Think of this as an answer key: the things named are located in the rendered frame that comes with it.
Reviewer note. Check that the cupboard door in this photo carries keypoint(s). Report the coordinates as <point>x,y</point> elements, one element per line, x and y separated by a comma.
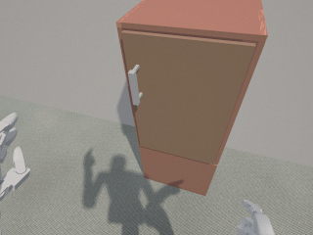
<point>190,87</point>

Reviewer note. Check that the handle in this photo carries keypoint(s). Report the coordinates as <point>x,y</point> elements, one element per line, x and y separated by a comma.
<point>133,82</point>

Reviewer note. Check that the left robot hand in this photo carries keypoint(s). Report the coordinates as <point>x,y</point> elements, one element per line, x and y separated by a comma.
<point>18,174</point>

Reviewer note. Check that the right robot hand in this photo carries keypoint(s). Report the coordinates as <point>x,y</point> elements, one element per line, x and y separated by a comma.
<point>260,225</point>

